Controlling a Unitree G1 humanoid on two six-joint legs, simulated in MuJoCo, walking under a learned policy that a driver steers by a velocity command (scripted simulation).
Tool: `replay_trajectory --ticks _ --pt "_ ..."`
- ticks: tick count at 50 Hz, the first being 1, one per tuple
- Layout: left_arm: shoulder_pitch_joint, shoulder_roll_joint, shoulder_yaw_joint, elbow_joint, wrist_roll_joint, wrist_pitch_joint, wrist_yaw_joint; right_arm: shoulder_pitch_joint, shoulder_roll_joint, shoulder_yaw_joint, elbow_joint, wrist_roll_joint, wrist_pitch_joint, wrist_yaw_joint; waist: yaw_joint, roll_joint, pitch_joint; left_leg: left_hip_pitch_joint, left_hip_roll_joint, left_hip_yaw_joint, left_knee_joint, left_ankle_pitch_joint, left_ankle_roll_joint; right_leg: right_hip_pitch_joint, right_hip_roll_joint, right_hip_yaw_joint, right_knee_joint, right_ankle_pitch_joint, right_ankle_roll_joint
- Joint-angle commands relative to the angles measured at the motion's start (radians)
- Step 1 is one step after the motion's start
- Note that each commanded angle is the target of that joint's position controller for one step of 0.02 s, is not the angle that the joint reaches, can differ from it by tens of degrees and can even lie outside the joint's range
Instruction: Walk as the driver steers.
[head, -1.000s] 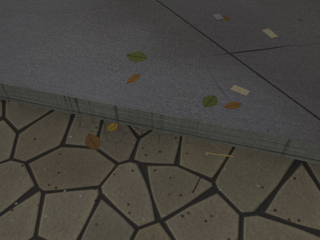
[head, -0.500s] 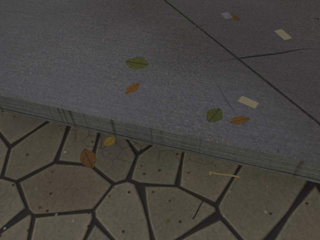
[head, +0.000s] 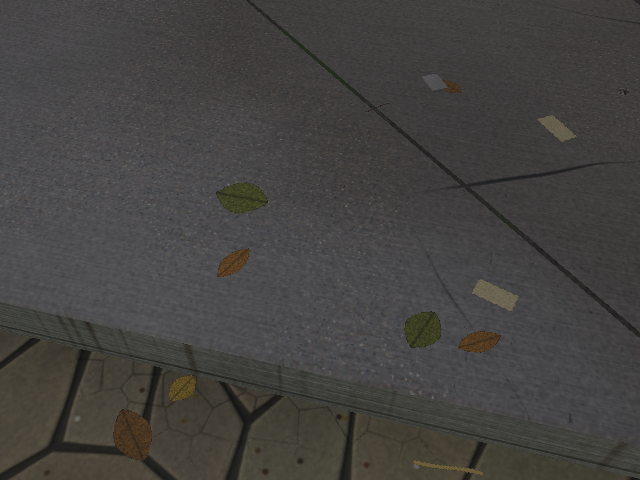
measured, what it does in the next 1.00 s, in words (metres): walks ahead, turning left: right foot, then left foot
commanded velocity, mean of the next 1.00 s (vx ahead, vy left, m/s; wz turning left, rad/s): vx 0.50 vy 0.00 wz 0.39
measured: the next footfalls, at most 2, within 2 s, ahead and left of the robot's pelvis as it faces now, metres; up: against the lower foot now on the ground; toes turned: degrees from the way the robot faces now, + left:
right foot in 0.24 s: +0.32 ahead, -0.12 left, +0.00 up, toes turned -2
left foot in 0.78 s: +0.51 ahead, +0.11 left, +0.00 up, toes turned +23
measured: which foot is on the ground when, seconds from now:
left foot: down 0.00-0.24, up 0.26-0.76, down 0.78-1.00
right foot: up 0.00-0.22, down 0.24-0.78, up 0.80-1.00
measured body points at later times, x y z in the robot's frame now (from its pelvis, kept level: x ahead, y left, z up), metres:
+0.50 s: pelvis +0.28 -0.04 +0.00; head +0.31 -0.05 +0.45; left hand +0.26 +0.21 -0.14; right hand +0.39 -0.29 -0.15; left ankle +0.28 +0.10 -0.66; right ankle +0.28 -0.12 -0.75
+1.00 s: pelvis +0.49 +0.06 -0.01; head +0.51 +0.08 +0.43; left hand +0.55 +0.34 -0.13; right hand +0.64 -0.17 -0.14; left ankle +0.48 +0.09 -0.75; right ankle +0.54 -0.07 -0.50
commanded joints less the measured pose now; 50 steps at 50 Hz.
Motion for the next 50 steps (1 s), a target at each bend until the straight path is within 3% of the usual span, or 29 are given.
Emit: replay_trajectory --ticks 1,7,9,11,12,13,14,15,16,17,19,22,27,31,35,37,38,39,40,41,42,43,45,46,47,48,50 --pt "-0.084 0.033 -0.001 -0.068 -0.008 -0.004 -0.005 0.035 -0.111 -0.010 -0.040 0.004 -0.016 -0.004 0.001 0.076 0.074 -0.053 0.256 -0.162 -0.143 0.270 0.070 -0.021 0.015 -0.045 -0.161 0.098 0.022" --pt "-0.231 0.035 -0.006 -0.118 -0.014 -0.020 -0.002 0.131 -0.114 -0.006 -0.004 -0.006 -0.015 -0.018 -0.045 0.094 0.076 0.140 0.294 -0.149 -0.063 0.505 0.075 -0.003 0.071 -0.082 -0.367 0.089 -0.010" --pt "-0.204 0.050 0.000 -0.122 -0.014 -0.032 0.001 0.103 -0.131 -0.009 -0.006 -0.013 -0.011 -0.023 -0.014 0.103 0.059 0.178 0.310 -0.161 0.015 0.671 0.074 0.058 0.097 -0.078 -0.410 0.015 -0.034" --pt "-0.022 0.088 0.018 -0.068 -0.013 -0.049 0.017 0.055 -0.153 -0.013 -0.017 -0.013 -0.011 -0.022 0.066 0.113 -0.036 0.164 0.287 -0.160 0.213 0.884 0.049 0.288 0.156 -0.090 -0.479 -0.027 -0.064" --pt "0.137 0.119 0.031 -0.022 0.003 -0.062 0.030 0.026 -0.149 -0.009 -0.028 0.000 -0.011 -0.019 0.138 0.091 -0.126 0.056 0.249 -0.140 0.394 0.774 0.031 0.524 0.118 -0.060 -0.534 0.050 -0.087" --pt "0.290 0.212 0.055 -0.005 0.035 -0.069 0.046 0.026 -0.095 0.007 -0.070 0.028 -0.016 -0.013 0.176 -0.018 -0.268 -0.201 0.178 -0.103 0.684 0.410 0.004 0.822 -0.125 0.198 -0.537 0.007 -0.143" --pt "0.304 0.279 0.075 -0.001 0.035 -0.057 0.034 0.167 -0.025 0.016 -0.063 0.055 -0.005 -0.017 0.111 -0.205 -0.379 -0.478 0.032 -0.072 0.980 -0.350 -0.014 0.999 -0.362 0.575 -0.604 0.037 -0.261" --pt "0.224 0.197 0.062 -0.021 0.004 -0.045 0.027 0.081 -0.135 -0.015 -0.055 0.022 0.007 -0.024 0.098 -0.026 -0.292 -0.516 0.102 -0.170 1.024 -0.271 0.002 0.873 -0.300 0.534 -0.645 -0.087 -0.223" --pt "0.125 0.133 0.043 -0.033 -0.007 -0.048 0.025 0.005 -0.114 -0.016 -0.077 0.012 0.007 -0.019 0.067 -0.010 -0.140 -0.528 0.138 -0.171 0.989 -0.182 0.000 0.713 -0.259 0.390 -0.698 -0.108 -0.182" --pt "0.083 0.092 0.033 -0.037 -0.007 -0.053 0.024 -0.029 -0.090 -0.016 -0.084 0.006 0.010 -0.013 0.047 0.000 -0.069 -0.512 0.169 -0.166 0.951 -0.131 -0.004 0.610 -0.216 0.286 -0.740 -0.068 -0.150" --pt "0.094 0.049 0.018 -0.014 -0.013 -0.062 0.037 -0.037 -0.071 -0.021 -0.090 -0.016 0.035 0.004 0.010 -0.030 -0.022 -0.466 0.190 -0.155 0.920 -0.088 -0.023 0.506 -0.158 0.136 -0.777 0.054 -0.106" --pt "0.149 0.074 0.021 0.006 -0.021 -0.082 0.044 -0.077 -0.039 -0.023 -0.117 -0.021 0.060 0.020 -0.013 -0.035 -0.023 -0.513 0.199 -0.130 0.916 -0.030 -0.038 0.500 -0.148 0.026 -0.786 0.193 -0.100" --pt "0.201 0.089 0.021 0.011 -0.011 -0.089 0.047 -0.276 -0.050 -0.019 -0.204 -0.020 0.073 0.039 0.011 -0.042 0.026 -0.617 0.208 -0.089 0.757 0.122 -0.059 0.508 -0.122 -0.114 -0.799 0.268 -0.097" --pt "0.225 0.123 0.026 0.008 -0.015 -0.087 0.053 -0.400 -0.044 -0.004 -0.258 -0.020 0.073 0.047 0.033 -0.047 0.037 -0.529 0.173 -0.019 0.502 0.177 -0.045 0.548 -0.125 -0.197 -0.773 0.377 -0.082" --pt "0.227 0.153 0.035 -0.008 -0.009 -0.064 0.062 -0.359 -0.079 -0.015 -0.265 -0.029 0.084 0.032 0.013 -0.091 -0.031 -0.425 0.100 0.039 0.454 0.006 0.014 0.670 -0.160 -0.247 -0.576 0.770 -0.064" --pt "0.203 0.179 0.044 -0.030 -0.004 -0.038 0.056 -0.233 -0.106 -0.031 -0.234 -0.027 0.077 0.027 -0.036 -0.079 -0.099 -0.307 0.031 0.063 0.396 -0.085 0.051 0.687 -0.165 -0.252 -0.326 0.869 -0.063" --pt "0.181 0.193 0.049 -0.045 -0.014 -0.025 0.048 -0.124 -0.116 -0.043 -0.203 -0.031 0.065 0.022 -0.092 -0.033 -0.159 -0.147 0.005 0.052 0.275 -0.013 0.072 0.618 -0.147 -0.266 -0.117 0.733 -0.041" --pt "0.175 0.170 0.043 -0.071 -0.015 -0.020 0.044 -0.050 -0.200 -0.071 -0.186 -0.038 0.054 0.013 -0.125 0.056 -0.196 0.044 0.123 -0.137 0.202 -0.017 0.102 0.397 -0.091 -0.260 0.158 0.320 -0.005" --pt "0.187 0.074 0.028 -0.153 -0.031 -0.029 0.028 -0.092 -0.346 -0.101 -0.218 -0.036 0.067 0.011 -0.037 0.323 -0.234 0.284 0.413 -0.674 0.122 0.247 0.273 -0.048 0.126 -0.212 0.568 -0.401 0.069" --pt "0.111 0.114 0.024 -0.172 -0.010 -0.041 0.025 -0.046 -0.349 -0.104 -0.228 -0.018 0.083 0.009 -0.092 0.123 -0.288 0.264 0.435 -0.748 0.043 0.155 0.319 -0.141 0.106 -0.007 0.680 -0.347 0.059" --pt "0.072 0.089 0.016 -0.185 -0.010 -0.050 0.023 -0.096 -0.291 -0.091 -0.226 -0.010 0.085 0.000 -0.057 0.071 -0.177 0.168 0.417 -0.639 0.042 0.036 0.295 -0.207 0.061 0.009 0.693 -0.271 0.052" --pt "0.079 0.081 0.013 -0.180 -0.006 -0.056 0.026 -0.121 -0.228 -0.073 -0.221 -0.004 0.081 -0.002 -0.018 0.021 -0.087 0.040 0.363 -0.563 0.037 0.039 0.245 -0.208 0.036 0.000 0.669 -0.254 0.044" --pt "0.094 0.066 0.004 -0.190 0.017 -0.029 0.025 -0.174 -0.163 -0.045 -0.237 -0.001 0.065 -0.010 0.038 0.023 -0.054 -0.097 0.268 -0.470 0.046 0.116 0.188 -0.196 0.016 0.004 0.694 -0.226 0.039" --pt "0.088 0.043 -0.002 -0.209 0.018 -0.011 0.026 -0.147 -0.150 -0.035 -0.232 -0.001 0.055 -0.009 0.036 0.047 -0.073 -0.124 0.256 -0.469 0.063 0.146 0.198 -0.243 0.037 -0.013 0.836 -0.251 0.038" --pt "0.062 0.027 -0.010 -0.238 0.019 0.003 0.028 -0.115 -0.165 -0.033 -0.221 0.001 0.044 -0.006 0.041 0.038 -0.075 -0.130 0.246 -0.466 0.072 0.147 0.195 -0.316 0.038 -0.012 0.890 -0.264 0.034" --pt "0.010 -0.013 -0.023 -0.272 0.015 0.014 0.038 -0.060 -0.183 -0.037 -0.205 -0.009 0.036 -0.005 0.022 0.081 -0.084 -0.111 0.252 -0.490 0.090 0.130 0.210 -0.432 0.062 -0.039 1.077 -0.320 0.029" --pt "-0.105 -0.046 -0.046 -0.352 0.015 0.017 0.057 0.020 -0.180 -0.025 -0.176 -0.015 0.020 0.001 0.004 0.082 -0.060 -0.076 0.272 -0.538 0.095 0.001 0.194 -0.678 0.070 -0.018 1.301 -0.361 -0.001"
